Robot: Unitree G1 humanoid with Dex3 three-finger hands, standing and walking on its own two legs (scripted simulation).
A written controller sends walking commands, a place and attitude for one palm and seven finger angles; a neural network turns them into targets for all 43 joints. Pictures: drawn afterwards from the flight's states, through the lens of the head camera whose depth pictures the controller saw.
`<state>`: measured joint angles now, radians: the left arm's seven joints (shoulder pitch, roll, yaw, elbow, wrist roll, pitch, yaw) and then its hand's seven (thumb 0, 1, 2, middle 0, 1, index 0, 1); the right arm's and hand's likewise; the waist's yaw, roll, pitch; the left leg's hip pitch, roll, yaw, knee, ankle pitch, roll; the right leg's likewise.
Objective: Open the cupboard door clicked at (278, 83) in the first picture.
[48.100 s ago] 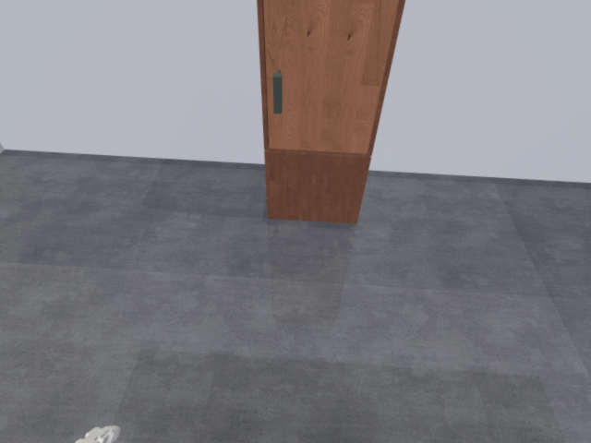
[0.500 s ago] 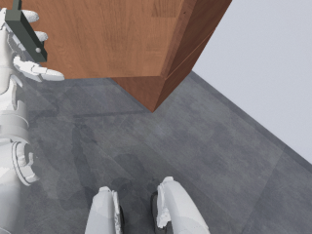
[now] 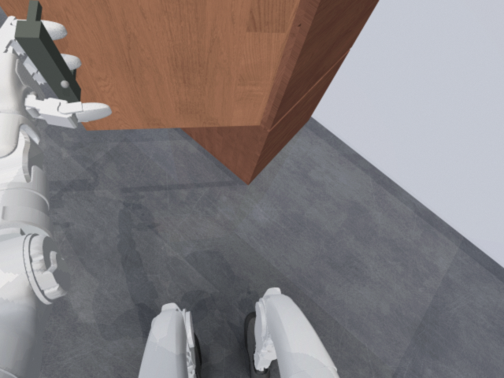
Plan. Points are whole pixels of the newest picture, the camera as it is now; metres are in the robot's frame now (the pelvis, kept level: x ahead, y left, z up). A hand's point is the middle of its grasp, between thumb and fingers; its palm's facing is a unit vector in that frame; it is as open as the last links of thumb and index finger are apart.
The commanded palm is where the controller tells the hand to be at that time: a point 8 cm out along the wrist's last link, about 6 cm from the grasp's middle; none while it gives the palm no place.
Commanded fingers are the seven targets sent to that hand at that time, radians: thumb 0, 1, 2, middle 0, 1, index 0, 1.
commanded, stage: close the thumb around the handle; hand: left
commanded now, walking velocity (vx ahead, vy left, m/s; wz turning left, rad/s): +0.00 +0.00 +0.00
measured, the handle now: (54, 55) +0.59 +0.24 +0.04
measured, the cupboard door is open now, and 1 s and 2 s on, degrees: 47 57 89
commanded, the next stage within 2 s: pull the door open along its arc in 0.46 s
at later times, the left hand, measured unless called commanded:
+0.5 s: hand (65, 83) +0.53 +0.22 +0.04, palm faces +0.04 -1.00 -0.01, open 6.1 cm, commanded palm +0.51 +0.25 +0.04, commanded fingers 0.00 0.90 0.90 -0.40 -1.35 -0.40 -1.35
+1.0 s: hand (72, 124) +0.47 +0.20 +0.04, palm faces +0.01 -1.00 -0.01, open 6.4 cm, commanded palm +0.41 +0.25 +0.04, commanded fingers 0.00 0.90 0.90 -0.40 -1.35 -0.40 -1.35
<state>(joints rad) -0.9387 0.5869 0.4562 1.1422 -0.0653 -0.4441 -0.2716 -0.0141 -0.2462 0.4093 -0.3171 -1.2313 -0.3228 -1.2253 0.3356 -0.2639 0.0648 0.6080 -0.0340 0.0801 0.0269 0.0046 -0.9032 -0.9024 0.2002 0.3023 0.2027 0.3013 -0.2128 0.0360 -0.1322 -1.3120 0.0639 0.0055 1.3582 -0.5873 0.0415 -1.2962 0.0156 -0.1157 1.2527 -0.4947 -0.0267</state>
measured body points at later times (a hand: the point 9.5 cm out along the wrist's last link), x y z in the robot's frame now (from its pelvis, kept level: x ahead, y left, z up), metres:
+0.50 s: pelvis +0.00 +0.00 +0.00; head +0.18 +0.04 +0.41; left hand +0.52 +0.27 +0.04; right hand +0.01 -0.26 -0.11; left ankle +0.01 +0.09 -0.61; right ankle +0.04 -0.11 -0.61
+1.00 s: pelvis +0.02 +0.01 +0.02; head +0.17 +0.03 +0.45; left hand +0.46 +0.26 +0.04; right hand +0.06 -0.25 -0.09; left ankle +0.01 +0.09 -0.60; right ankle +0.04 -0.11 -0.60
